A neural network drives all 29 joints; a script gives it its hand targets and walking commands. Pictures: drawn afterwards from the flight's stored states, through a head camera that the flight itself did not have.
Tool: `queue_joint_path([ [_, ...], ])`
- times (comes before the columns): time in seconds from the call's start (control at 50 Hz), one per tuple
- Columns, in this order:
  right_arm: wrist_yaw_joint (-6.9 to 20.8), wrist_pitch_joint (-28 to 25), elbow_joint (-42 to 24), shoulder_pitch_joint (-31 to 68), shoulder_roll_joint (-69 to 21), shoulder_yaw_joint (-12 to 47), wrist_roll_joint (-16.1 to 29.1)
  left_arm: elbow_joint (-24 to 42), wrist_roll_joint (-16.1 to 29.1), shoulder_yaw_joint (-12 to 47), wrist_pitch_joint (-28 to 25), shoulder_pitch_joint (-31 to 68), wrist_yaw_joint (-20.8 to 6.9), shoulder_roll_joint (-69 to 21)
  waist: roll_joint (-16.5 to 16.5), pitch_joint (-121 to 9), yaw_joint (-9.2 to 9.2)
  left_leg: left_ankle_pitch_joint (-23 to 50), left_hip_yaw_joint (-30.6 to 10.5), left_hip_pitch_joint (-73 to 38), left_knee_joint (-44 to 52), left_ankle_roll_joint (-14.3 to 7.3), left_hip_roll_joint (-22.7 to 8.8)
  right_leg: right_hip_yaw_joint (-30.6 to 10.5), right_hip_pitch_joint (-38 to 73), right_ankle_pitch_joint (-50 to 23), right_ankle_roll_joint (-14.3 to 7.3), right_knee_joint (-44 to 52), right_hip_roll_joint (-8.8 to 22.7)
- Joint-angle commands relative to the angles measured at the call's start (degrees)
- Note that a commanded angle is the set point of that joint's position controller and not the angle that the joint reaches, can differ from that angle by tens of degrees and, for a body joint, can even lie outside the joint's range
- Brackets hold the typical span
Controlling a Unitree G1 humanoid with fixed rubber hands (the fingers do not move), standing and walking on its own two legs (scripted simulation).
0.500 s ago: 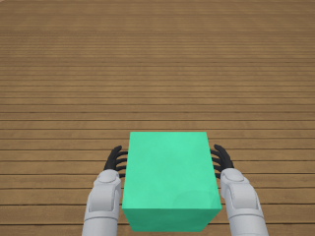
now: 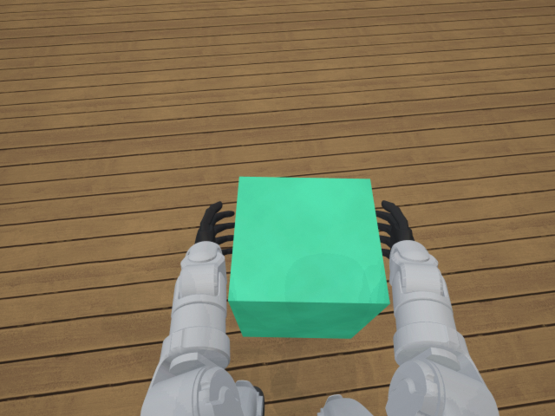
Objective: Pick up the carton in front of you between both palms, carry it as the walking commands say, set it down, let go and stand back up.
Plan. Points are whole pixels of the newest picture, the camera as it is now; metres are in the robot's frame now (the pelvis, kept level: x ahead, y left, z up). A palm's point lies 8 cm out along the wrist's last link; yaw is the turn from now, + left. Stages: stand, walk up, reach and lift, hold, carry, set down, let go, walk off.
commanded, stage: set down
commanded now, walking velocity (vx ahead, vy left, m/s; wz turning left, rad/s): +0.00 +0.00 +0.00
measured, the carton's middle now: (300, 265) +0.37 -0.02 -0.09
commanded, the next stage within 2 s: none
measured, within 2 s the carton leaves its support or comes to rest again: rests again in 1.96 s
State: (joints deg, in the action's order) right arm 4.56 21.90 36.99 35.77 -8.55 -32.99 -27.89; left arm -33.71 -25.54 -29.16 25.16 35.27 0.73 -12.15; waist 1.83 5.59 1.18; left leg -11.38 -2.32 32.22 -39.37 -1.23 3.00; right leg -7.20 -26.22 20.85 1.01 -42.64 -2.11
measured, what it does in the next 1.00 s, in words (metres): lowers itself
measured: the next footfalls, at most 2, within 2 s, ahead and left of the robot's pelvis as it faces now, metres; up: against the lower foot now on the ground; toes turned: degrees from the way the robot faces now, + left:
none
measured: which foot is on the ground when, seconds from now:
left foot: down 0.00-1.00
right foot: down 0.00-1.00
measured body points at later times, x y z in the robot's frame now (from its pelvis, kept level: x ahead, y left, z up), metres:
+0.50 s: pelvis -0.01 -0.02 -0.12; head +0.22 +0.00 +0.26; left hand +0.43 +0.14 -0.21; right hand +0.43 -0.16 -0.20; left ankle +0.09 +0.10 -0.71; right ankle +0.02 -0.15 -0.71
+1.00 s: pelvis -0.04 -0.01 -0.25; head +0.27 +0.02 +0.08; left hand +0.47 +0.16 -0.37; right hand +0.47 -0.15 -0.36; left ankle +0.09 +0.10 -0.71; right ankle +0.02 -0.15 -0.71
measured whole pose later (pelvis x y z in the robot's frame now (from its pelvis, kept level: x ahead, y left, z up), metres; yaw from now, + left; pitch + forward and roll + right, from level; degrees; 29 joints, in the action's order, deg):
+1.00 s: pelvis -0.04 -0.01 -0.25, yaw -5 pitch +47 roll -5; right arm -6.1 13.0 41.8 61.6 0.1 -25.1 -7.2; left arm -39.8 -11.4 -23.4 15.6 61.3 2.9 3.8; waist 2.5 -4.9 -2.0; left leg -23.9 -6.5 120.3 -97.5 2.6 4.9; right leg -3.4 -112.8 35.7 4.0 -101.1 -9.6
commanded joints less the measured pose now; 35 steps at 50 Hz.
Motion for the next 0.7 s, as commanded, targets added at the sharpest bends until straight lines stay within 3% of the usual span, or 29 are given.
queue_joint_path([
  [0.0,8.09,-6.42,3.72,25.74,-35.23,18.69,7.43,-3.89,6.18,18.27,-7.23,22.61,-6.24,-35.32,-2.09,-21.44,-1.18,3.34,-2.74,-18.02,-1.15,1.66,2.12,5.12,-21.48,-2.23,-2.64,2.92,-4.95],
  [0.1,8.69,-14.06,2.38,30.20,-42.11,29.35,13.74,-1.66,10.69,30.23,-15.54,28.85,-5.84,-42.41,-1.92,-41.56,-0.32,15.83,-2.82,-17.53,-12.29,1.58,2.66,5.96,-33.30,-7.05,-1.37,-5.21,-6.51],
  [0.18,8.08,-15.64,-2.96,33.10,-46.18,39.19,19.77,4.46,15.44,41.26,-17.58,33.49,-6.39,-45.82,-2.60,-63.04,0.03,25.65,-1.77,-18.72,-21.11,2.10,2.98,6.40,-38.82,-12.95,0.43,-11.77,-7.74],
  [0.24,7.06,-14.13,-5.60,34.77,-48.01,43.48,22.74,7.45,17.70,45.37,-16.14,35.45,-7.29,-46.23,-3.16,-71.36,-0.64,23.68,-0.13,-12.85,-25.26,2.50,3.60,6.48,-40.42,-13.50,1.36,-15.69,-8.10],
  [0.38,7.08,-8.94,-0.23,36.29,-51.29,40.75,22.23,-0.07,16.00,39.94,-11.40,35.65,-10.85,-45.12,-2.20,-62.14,-2.21,7.67,2.90,12.08,-28.88,1.86,4.76,6.20,-47.11,-5.93,1.86,-20.49,-7.93],
  [0.52,5.55,-9.18,3.52,40.50,-49.84,36.55,21.17,-5.44,14.60,33.84,-11.65,38.84,-11.38,-42.53,-1.74,-61.61,-3.33,8.26,3.02,24.08,-34.90,1.90,4.86,6.91,-54.74,-6.89,2.10,-27.21,-8.56],
  [0.68,2.56,-10.94,3.03,47.50,-46.77,36.96,22.57,-5.90,16.95,33.80,-12.80,45.57,-10.43,-39.91,-1.86,-68.79,-3.46,9.57,3.55,30.53,-42.94,2.96,5.02,8.41,-60.79,-6.65,2.56,-35.66,-9.57],
])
